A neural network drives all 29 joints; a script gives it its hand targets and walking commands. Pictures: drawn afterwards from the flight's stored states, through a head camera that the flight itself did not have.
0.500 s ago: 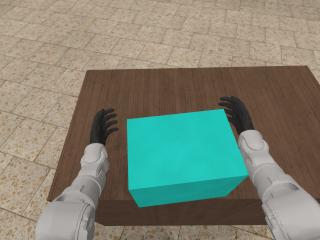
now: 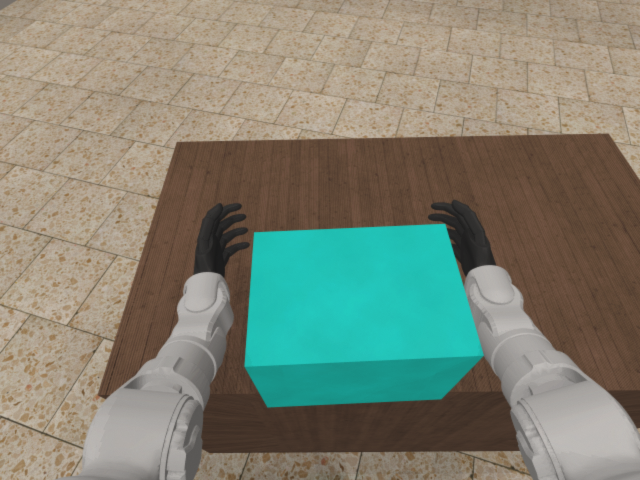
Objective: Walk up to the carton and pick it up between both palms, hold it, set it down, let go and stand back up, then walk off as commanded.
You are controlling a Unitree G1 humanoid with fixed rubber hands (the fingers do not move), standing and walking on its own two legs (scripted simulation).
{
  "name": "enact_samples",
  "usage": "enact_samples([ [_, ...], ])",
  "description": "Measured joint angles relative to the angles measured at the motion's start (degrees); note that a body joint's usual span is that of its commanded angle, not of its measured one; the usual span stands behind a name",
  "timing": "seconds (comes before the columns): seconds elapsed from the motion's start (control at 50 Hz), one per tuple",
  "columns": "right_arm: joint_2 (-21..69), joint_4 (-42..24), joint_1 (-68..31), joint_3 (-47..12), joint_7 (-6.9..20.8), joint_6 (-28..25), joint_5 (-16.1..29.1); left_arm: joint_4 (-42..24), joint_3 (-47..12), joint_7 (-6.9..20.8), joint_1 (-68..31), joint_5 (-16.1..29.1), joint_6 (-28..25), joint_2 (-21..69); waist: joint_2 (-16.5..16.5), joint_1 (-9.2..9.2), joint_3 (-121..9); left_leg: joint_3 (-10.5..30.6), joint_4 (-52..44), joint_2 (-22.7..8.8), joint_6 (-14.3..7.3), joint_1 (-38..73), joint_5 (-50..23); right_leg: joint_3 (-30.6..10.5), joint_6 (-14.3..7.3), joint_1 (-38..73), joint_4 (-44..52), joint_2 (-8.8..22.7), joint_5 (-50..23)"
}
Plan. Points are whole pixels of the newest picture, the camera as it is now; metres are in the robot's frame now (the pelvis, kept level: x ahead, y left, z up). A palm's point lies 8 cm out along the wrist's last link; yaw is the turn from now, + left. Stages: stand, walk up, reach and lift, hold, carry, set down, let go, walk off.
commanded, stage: reach and lift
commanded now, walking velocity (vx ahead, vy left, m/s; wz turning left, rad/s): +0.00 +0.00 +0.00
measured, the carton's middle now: (352, 319) +0.34 -0.02 -0.02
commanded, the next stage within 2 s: none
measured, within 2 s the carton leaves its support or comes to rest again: leaves its support in 1.18 s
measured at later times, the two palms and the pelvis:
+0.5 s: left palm (223, 265) +0.39 +0.15 +0.02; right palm (470, 258) +0.41 -0.18 +0.02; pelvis +0.00 +0.00 +0.00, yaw +0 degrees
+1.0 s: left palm (220, 265) +0.39 +0.15 +0.03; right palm (466, 255) +0.41 -0.18 +0.03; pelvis +0.00 +0.00 +0.00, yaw +0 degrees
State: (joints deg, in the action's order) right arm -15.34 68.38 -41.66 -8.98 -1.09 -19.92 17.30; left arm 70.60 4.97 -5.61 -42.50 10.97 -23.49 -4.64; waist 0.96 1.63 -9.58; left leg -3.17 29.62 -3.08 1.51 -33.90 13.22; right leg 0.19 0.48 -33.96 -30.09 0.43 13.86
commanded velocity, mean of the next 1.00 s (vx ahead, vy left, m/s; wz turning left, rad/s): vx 0.00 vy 0.00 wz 0.00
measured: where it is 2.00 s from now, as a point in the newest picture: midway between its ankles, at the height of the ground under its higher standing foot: outside the picture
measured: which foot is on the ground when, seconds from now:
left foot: down 0.00-1.00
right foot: down 0.00-1.00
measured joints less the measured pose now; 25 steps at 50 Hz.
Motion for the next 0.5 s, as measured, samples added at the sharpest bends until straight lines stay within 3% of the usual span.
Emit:
enact_samples([
  [0.5,1.2,0.0,-0.2,1.8,-1.4,0.0,-2.3,0.0,0.2,-0.2,0.0,-1.9,-1.1,2.1,0.0,0.00,0.0,0.0,0.0,0.0,0.0,0.0,0.0,0.0,0.0,0.0,0.0,0.0,0.0],
])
